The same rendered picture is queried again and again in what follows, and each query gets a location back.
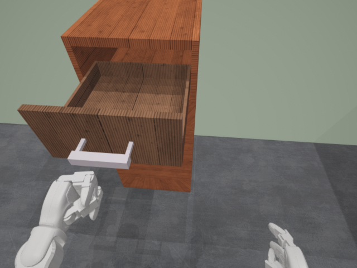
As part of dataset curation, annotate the handle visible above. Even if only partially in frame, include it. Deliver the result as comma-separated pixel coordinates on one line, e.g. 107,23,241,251
67,138,134,169

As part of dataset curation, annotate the cabinet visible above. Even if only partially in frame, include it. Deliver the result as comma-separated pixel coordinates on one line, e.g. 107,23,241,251
61,0,202,192

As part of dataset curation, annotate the left robot hand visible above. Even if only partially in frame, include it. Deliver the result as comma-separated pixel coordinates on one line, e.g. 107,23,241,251
39,171,103,233

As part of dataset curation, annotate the right robot hand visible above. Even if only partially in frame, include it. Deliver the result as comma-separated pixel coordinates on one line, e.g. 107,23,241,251
265,223,308,268

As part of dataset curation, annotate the left robot forearm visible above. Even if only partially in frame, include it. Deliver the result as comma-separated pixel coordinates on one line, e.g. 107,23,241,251
15,225,67,268

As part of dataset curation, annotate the drawer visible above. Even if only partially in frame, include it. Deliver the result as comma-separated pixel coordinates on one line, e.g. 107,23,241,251
18,61,191,167

